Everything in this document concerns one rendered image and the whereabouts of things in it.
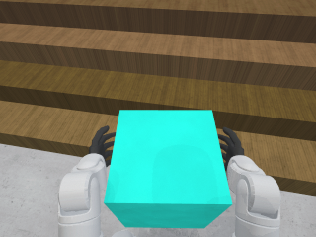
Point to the right robot hand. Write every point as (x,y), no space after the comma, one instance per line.
(233,147)

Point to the left robot hand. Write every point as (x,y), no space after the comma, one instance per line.
(99,146)

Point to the right robot forearm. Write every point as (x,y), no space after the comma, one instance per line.
(258,199)

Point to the left robot forearm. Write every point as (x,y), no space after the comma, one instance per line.
(79,198)

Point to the carton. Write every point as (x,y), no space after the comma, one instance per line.
(167,170)

